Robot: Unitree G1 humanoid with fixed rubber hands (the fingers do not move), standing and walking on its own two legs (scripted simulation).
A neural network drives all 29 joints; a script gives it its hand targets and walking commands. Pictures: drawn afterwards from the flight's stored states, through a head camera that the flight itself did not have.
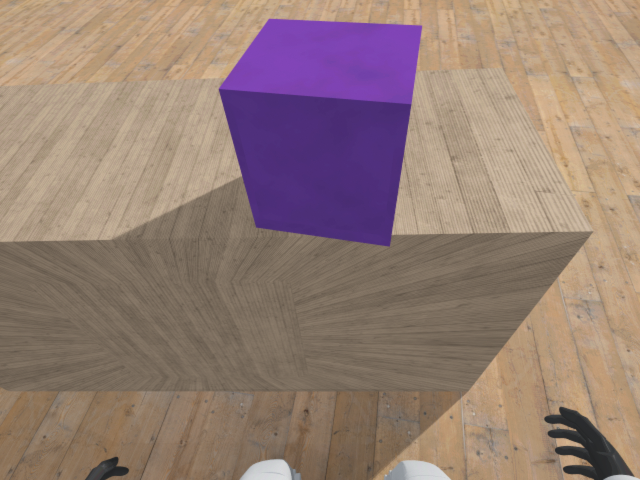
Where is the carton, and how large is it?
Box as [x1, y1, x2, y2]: [219, 19, 421, 246]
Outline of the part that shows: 268,19 219,88 256,227 389,246 410,110 421,25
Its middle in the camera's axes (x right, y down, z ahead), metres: +0.01 -0.16 +0.57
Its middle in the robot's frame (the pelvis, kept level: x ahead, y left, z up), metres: +0.54 +0.02 +0.13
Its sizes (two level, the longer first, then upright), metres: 0.215 0.191 0.239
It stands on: a pedestal, 0.76 m high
